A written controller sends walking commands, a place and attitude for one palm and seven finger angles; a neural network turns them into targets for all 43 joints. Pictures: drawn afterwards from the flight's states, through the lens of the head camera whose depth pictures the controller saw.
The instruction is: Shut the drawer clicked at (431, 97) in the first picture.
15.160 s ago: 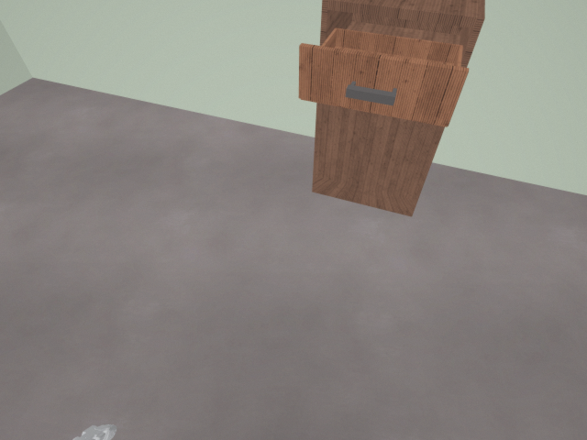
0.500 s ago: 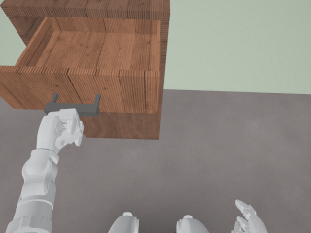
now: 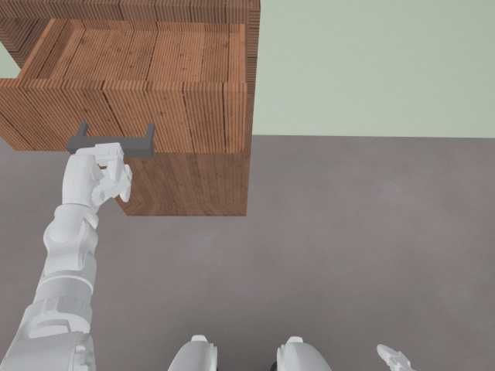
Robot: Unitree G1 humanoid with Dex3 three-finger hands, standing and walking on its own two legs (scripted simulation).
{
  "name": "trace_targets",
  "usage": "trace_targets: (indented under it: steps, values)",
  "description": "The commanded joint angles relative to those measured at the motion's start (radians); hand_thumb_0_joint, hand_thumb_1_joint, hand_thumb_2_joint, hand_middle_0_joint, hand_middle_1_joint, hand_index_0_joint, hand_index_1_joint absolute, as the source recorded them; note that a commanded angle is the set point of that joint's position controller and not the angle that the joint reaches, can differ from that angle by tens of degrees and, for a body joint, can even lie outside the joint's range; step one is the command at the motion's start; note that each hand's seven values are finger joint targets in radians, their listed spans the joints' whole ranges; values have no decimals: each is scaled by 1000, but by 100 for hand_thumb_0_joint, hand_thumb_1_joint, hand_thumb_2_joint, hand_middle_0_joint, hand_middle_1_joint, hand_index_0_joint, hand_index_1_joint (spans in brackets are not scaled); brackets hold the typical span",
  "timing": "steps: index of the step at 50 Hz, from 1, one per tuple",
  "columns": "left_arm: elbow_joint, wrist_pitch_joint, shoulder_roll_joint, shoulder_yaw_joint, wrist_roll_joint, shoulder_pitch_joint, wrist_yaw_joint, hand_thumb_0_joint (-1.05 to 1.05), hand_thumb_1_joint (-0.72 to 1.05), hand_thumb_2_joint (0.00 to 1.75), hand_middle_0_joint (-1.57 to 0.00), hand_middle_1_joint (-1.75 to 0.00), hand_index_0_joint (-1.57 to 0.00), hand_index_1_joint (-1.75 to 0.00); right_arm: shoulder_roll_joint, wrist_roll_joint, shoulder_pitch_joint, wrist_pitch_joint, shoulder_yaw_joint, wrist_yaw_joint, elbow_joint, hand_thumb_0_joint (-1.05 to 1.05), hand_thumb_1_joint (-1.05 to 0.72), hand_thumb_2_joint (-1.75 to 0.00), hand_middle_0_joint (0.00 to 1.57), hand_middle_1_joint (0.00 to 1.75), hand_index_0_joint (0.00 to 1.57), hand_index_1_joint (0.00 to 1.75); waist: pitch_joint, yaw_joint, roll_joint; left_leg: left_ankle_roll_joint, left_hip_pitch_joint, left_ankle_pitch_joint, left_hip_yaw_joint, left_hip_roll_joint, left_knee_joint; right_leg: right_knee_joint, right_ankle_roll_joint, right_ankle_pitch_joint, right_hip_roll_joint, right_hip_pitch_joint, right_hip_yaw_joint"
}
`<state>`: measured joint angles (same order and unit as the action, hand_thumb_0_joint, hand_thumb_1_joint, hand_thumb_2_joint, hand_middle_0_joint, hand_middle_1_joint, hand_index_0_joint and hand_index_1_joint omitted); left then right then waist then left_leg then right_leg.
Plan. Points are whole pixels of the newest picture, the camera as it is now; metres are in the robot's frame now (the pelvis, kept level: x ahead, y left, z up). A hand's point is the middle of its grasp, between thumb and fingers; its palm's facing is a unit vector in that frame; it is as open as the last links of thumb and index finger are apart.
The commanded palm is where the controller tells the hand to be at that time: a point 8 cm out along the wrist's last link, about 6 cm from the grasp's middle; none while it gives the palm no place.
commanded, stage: push the drawer shut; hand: left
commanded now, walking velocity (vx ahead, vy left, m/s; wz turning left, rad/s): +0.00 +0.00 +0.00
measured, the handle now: (114, 137) +0.48 +0.24 +0.05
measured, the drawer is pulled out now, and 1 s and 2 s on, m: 0.18 0.06 0.00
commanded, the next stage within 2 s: pull the fist back off the drawer in 1.78 s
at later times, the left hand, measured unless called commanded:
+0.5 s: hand (132, 149) +0.46 +0.20 +0.05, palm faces +0.01 -1.00 -0.04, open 3.4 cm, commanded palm +0.45 +0.24 +0.05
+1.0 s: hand (138, 122) +0.52 +0.20 +0.05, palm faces +0.01 -1.00 -0.04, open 3.4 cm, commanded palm +0.51 +0.24 +0.05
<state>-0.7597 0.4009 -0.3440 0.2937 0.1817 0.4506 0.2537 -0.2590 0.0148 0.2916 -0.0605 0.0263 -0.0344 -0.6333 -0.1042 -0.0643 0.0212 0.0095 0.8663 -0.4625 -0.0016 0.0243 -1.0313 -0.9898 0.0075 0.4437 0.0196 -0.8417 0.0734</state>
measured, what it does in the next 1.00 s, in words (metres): stands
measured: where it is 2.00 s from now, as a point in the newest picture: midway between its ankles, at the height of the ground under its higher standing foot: outside the picture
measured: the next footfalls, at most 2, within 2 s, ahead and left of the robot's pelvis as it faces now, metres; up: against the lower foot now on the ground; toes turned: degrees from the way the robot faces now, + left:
none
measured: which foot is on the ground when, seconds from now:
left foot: down 0.00-1.00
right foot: down 0.00-1.00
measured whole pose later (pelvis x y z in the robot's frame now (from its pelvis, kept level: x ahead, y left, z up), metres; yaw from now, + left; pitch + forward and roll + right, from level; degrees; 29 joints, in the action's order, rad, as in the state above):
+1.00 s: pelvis +0.00 +0.00 -0.02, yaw -2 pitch +24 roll -4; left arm -1.19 0.40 -0.57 0.43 0.07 0.92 0.27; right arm -0.27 -0.02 0.36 0.04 0.05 -0.01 -0.65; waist -0.10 -0.18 0.03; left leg 0.01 1.05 -0.49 -0.01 0.05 -1.12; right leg -1.04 0.01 0.44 -0.01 -1.01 0.08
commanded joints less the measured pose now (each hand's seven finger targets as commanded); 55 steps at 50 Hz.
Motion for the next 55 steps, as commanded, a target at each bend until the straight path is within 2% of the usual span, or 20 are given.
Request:
trace_targets:
  steps: [1, 2, 3, 8, 10, 14, 19, 21, 22, 23, 25, 31, 34, 35, 36, 40, 43, 45, 46, 55]
  values:
    - [183, 82, -197, 36, 10, 432, -3, 0, 90, 90, -140, -160, -140, -160, -160, 3, 70, -27, -64, -8, 87, 0, -90, -90, 20, 30, 20, 30, -381, -39, 56, 2, -268, 277, -41, -8, 136, 115, 17, -236, -27, 154, -39]
    - [184, 88, -200, 28, 7, 463, -3, 0, 90, 90, -140, -160, -140, -160, -162, 3, 73, -25, -62, -7, 88, 0, -90, -90, 20, 30, 20, 30, -387, -45, 80, 2, -275, 282, -46, -8, 130, 106, 19, -232, -30, 137, -37]
    - [165, 87, -185, 17, 2, 485, -2, 0, 90, 90, -140, -160, -140, -160, -160, 2, 76, -22, -62, -6, 82, 0, -90, -90, 20, 30, 20, 30, -392, -53, 67, 2, -280, 273, -45, -7, 129, 108, 16, -226, -31, 129, -36]
    - [105, 97, -222, 42, -4, 541, 2, 0, 90, 90, -140, -160, -140, -160, -161, -1, 91, -8, -60, -4, 74, 0, -90, -90, 20, 30, 20, 30, -412, -58, 60, 8, -258, 270, -38, -9, 115, 106, 14, -240, -33, 142, -46]
    - [61, 101, -257, 62, -9, 596, 6, 0, 90, 90, -140, -160, -140, -160, -163, -1, 92, 0, -57, -6, 66, 0, -90, -90, 20, 30, 20, 30, -377, -64, 52, 10, -212, 234, -34, -10, 112, 108, 13, -219, -31, 140, -51]
    - [15, 107, -309, 103, -10, 639, 23, 0, 90, 90, -140, -160, -140, -160, -167, -3, 110, 10, -57, -8, 62, 0, -90, -90, 20, 30, 20, 30, -417, -65, 50, 15, -201, 251, -31, -10, 95, 98, 12, -243, -34, 153, -59]
    - [1, 105, -320, 105, -4, 688, 43, 0, 90, 90, -140, -160, -140, -160, -167, -7, 130, 20, -55, -2, 61, 0, -90, -90, 20, 30, 20, 30, -453, -69, 89, 15, -216, 296, -34, -7, 82, 87, 12, -277, -39, 147, -60]
    - [-35, 99, -323, 108, -8, 699, 42, 0, 90, 90, -140, -160, -140, -160, -169, -6, 137, 24, -57, -1, 56, 0, -90, -90, 20, 30, 20, 30, -437, -79, 77, 17, -202, 272, -32, -6, 78, 94, 10, -255, -41, 131, -60]
    - [-44, 102, -355, 128, -9, 714, 42, 0, 90, 90, -140, -160, -140, -160, -173, -10, 147, 25, -56, -2, 55, 0, -90, -90, 20, 30, 20, 30, -438, -78, 55, 19, -192, 274, -39, -5, 75, 86, 11, -255, -45, 132, -58]
    - [-48, 101, -348, 121, -13, 726, 44, 0, 90, 90, -140, -160, -140, -160, -171, -10, 148, 27, -54, 0, 56, 0, -90, -90, 20, 30, 20, 30, -444, -80, 86, 18, -199, 285, -36, -6, 76, 86, 11, -262, -45, 128, -60]
    - [-82, 94, -348, 115, -18, 749, 44, 0, 90, 90, -140, -160, -140, -160, -172, -8, 152, 32, -54, 1, 50, 0, -90, -90, 20, 30, 20, 30, -419, -93, 71, 20, -172, 252, -34, -5, 71, 92, 8, -235, -45, 113, -62]
    - [-110, 91, -388, 126, -41, 830, 35, 0, 90, 90, -140, -160, -140, -160, -181, -18, 184, 42, -54, 3, 38, 0, -90, -90, 20, 30, 20, 30, -461, -105, 127, 17, -205, 285, -49, 0, 59, 76, 12, -232, -49, 66, -53]
    - [-87, 95, -399, 136, -45, 852, 27, 0, 90, 90, -140, -160, -140, -160, -185, -25, 201, 48, -57, 9, 37, 0, -90, -90, 20, 30, 20, 30, -529, -107, 142, 16, -251, 339, -54, 3, 48, 70, 11, -264, -53, 66, -51]
    - [-100, 93, -405, 139, -50, 846, 26, 0, 90, 90, -140, -160, -140, -160, -183, -26, 202, 52, -56, 11, 38, 0, -90, -90, 20, 30, 20, 30, -523, -105, 145, 15, -239, 339, -51, 2, 46, 71, 11, -269, -52, 75, -53]
    - [-117, 88, -397, 129, -52, 863, 24, 0, 90, 90, -140, -160, -140, -160, -182, -25, 203, 55, -53, 13, 35, 0, -90, -90, 20, 30, 20, 30, -489, -118, 122, 17, -223, 322, -54, 4, 51, 76, 9, -258, -55, 67, -49]
    - [-146, 88, -463, 170, -68, 886, 15, 0, 90, 90, -140, -160, -140, -160, -190, -28, 216, 66, -51, 12, 34, 0, -90, -90, 20, 30, 20, 30, -492, -119, 125, 20, -193, 308, -49, 3, 43, 77, 9, -252, -57, 75, -56]
    - [-176, 85, -441, 139, -79, 939, 11, 0, 90, 90, -140, -160, -140, -160, -190, -31, 223, 72, -46, 12, 28, 0, -90, -90, 20, 30, 20, 30, -456, -144, 148, 20, -196, 297, -57, 7, 42, 77, 10, -228, -59, 23, -49]
    - [-166, 86, -495, 173, -85, 968, 6, 0, 90, 90, -140, -160, -140, -160, -197, -35, 236, 74, -48, 11, 24, 0, -90, -90, 20, 30, 20, 30, -497, -144, 152, 20, -204, 318, -60, 8, 34, 73, 9, -244, -58, 36, -51]
    - [-185, 81, -474, 156, -87, 962, 9, 0, 90, 90, -140, -160, -140, -160, -193, -35, 237, 76, -45, 13, 27, 0, -90, -90, 20, 30, 20, 30, -496, -149, 149, 21, -198, 319, -57, 7, 32, 72, 8, -247, -60, 36, -51]
    - [-231, 61, -575, 206, -101, 1041, 20, 0, 90, 90, -140, -160, -140, -160, -206, -45, 269, 94, -36, 14, 22, 0, -90, -90, 20, 30, 20, 30, -516, -171, 183, 23, -179, 369, -62, 14, 3, 60, 7, -285, -63, 21, -48]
